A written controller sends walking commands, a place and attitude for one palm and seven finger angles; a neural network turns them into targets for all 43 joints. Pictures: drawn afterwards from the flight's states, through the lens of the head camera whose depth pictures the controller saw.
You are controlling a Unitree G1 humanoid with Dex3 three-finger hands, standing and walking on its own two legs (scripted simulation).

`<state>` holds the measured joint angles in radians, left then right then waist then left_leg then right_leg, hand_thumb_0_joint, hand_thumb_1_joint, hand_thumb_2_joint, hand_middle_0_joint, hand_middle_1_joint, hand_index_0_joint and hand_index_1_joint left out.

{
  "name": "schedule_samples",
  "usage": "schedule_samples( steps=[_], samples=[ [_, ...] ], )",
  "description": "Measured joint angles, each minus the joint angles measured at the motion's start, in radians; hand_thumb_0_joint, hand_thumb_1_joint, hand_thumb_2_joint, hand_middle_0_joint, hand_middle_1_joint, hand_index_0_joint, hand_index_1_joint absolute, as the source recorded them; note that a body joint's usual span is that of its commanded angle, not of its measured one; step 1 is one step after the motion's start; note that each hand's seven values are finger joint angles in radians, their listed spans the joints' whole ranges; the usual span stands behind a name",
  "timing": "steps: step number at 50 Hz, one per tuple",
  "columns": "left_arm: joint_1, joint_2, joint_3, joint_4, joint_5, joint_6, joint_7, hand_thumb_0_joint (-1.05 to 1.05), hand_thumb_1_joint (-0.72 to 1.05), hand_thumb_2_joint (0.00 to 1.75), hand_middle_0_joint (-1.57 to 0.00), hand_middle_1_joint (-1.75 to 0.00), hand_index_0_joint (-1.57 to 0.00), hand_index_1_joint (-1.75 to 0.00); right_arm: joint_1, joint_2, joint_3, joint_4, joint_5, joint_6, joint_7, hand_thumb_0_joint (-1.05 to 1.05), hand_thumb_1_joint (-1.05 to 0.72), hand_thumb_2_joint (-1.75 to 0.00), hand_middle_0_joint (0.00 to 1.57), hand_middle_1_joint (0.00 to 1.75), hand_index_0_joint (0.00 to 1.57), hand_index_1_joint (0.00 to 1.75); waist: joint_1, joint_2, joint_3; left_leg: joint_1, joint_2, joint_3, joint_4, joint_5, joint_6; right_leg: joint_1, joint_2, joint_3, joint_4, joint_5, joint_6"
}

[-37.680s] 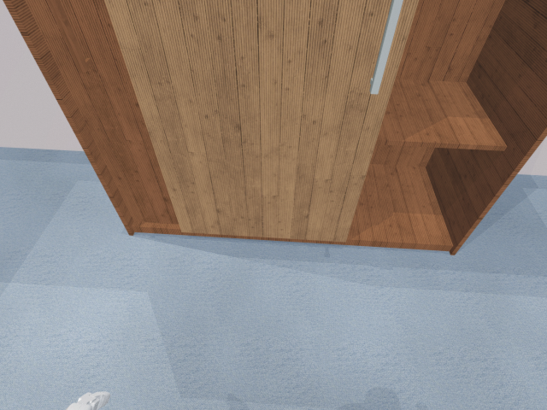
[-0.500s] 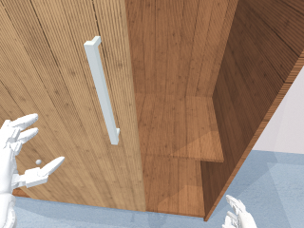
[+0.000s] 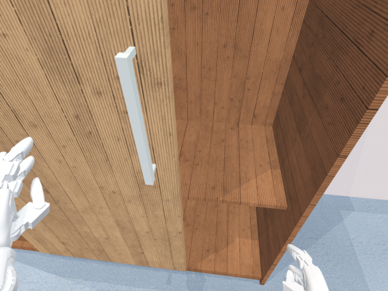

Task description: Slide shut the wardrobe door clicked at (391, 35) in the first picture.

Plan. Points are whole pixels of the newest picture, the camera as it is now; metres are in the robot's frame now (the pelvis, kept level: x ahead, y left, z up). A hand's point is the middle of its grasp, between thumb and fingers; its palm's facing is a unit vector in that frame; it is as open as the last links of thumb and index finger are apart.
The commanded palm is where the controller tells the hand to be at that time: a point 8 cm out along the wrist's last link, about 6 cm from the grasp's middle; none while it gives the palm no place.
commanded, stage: draw the hand back to the body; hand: left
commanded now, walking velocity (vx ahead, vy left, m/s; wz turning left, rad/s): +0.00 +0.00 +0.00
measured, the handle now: (142, 127) +0.37 +0.16 +0.18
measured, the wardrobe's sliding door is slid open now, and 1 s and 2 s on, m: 0.35 0.35 0.35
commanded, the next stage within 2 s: step back with the hand held close in 0.10 s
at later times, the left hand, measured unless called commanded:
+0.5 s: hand (58, 199) +0.20 +0.25 +0.16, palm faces +0.34 -0.82 -0.46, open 7.4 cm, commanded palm +0.14 +0.30 +0.17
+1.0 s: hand (8, 241) +0.13 +0.28 +0.16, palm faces +0.44 -0.81 -0.38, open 7.4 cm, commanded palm +0.06 +0.33 +0.17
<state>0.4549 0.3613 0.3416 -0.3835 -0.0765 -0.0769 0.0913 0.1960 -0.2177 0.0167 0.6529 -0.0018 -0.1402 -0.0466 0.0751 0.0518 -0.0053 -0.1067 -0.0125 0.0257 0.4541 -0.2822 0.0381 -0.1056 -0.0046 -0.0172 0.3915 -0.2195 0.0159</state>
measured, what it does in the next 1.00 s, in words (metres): shifts its weight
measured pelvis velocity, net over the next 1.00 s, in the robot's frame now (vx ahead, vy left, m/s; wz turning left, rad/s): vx -0.08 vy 0.03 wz -0.03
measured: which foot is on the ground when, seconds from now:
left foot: down 0.00-1.00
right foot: down 0.00-1.00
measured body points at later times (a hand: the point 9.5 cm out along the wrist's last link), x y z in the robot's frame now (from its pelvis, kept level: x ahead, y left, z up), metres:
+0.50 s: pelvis -0.02 +0.01 +0.00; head -0.01 +0.00 +0.45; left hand +0.18 +0.29 +0.18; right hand +0.15 -0.25 -0.08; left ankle -0.02 +0.09 -0.74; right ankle +0.00 -0.13 -0.74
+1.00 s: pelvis -0.08 +0.03 -0.02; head -0.08 +0.06 +0.43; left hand +0.10 +0.33 +0.18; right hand +0.07 -0.21 -0.09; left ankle -0.02 +0.09 -0.74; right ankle +0.00 -0.13 -0.74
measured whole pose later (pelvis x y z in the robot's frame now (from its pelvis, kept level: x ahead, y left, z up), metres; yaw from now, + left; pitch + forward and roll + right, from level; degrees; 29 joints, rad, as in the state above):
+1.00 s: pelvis -0.08 +0.03 -0.02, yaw -2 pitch -1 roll -2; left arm 0.46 0.37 0.42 -0.50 -0.01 -0.28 0.13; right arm 0.24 -0.20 0.02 0.60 -0.01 -0.13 -0.05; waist 0.02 -0.03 0.01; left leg -0.41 -0.02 0.07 0.67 -0.26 0.09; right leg -0.41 -0.01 0.03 0.58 -0.18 0.04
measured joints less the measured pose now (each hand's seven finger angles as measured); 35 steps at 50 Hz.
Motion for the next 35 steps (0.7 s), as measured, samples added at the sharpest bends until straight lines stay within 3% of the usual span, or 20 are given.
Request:
schedule_samples(
  steps=[13,16,20,28,35],
  samples=[
    [-0.013,0.000,0.005,0.013,0.004,-0.018,0.000,0.02,0.89,0.90,-0.21,-0.30,-0.21,-0.31,0.014,-0.003,0.001,0.005,0.004,0.004,-0.004,0.01,-0.91,-0.90,0.21,0.30,0.20,0.30,0.002,0.008,0.012,-0.002,0.009,-0.002,-0.003,0.012,-0.007,-0.001,0.009,-0.003,-0.006,0.012,-0.008],
    [-0.039,0.012,0.043,0.020,0.013,-0.071,0.003,0.02,0.89,0.90,-0.21,-0.30,-0.21,-0.31,0.007,-0.008,0.007,-0.002,0.003,0.012,-0.006,0.01,-0.91,-0.90,0.21,0.30,0.20,0.30,0.004,0.006,0.005,-0.035,0.022,0.009,0.000,0.015,-0.007,-0.028,0.022,0.009,-0.027,0.035,-0.009],
    [-0.034,0.015,0.058,0.013,0.024,-0.113,0.011,0.02,0.89,0.90,-0.21,-0.30,-0.21,-0.31,-0.006,-0.018,-0.002,-0.029,-0.001,0.031,-0.007,0.01,-0.91,-0.90,0.21,0.30,0.20,0.30,-0.014,0.000,0.002,-0.074,0.025,0.034,-0.010,0.031,-0.003,-0.076,0.024,0.034,-0.039,0.062,-0.004],
    [0.059,0.057,0.039,-0.037,0.036,-0.124,0.002,0.02,0.89,0.90,-0.21,-0.30,-0.21,-0.31,-0.005,-0.024,-0.031,-0.075,0.005,0.078,-0.022,0.01,-0.91,-0.90,0.21,0.30,0.20,0.30,-0.070,-0.040,0.007,-0.123,0.002,0.061,-0.002,0.047,0.018,-0.147,0.002,0.061,0.005,0.066,0.017],
    [0.072,0.085,0.088,-0.087,0.039,-0.151,0.016,0.02,0.88,0.90,-0.22,-0.30,-0.22,-0.31,0.022,-0.014,-0.031,-0.084,0.006,0.067,-0.026,0.01,-0.91,-0.90,0.20,0.30,0.20,0.30,-0.062,-0.077,0.014,-0.169,-0.014,0.066,0.062,0.040,0.035,-0.198,-0.014,0.065,0.084,0.051,0.029]
  ],
)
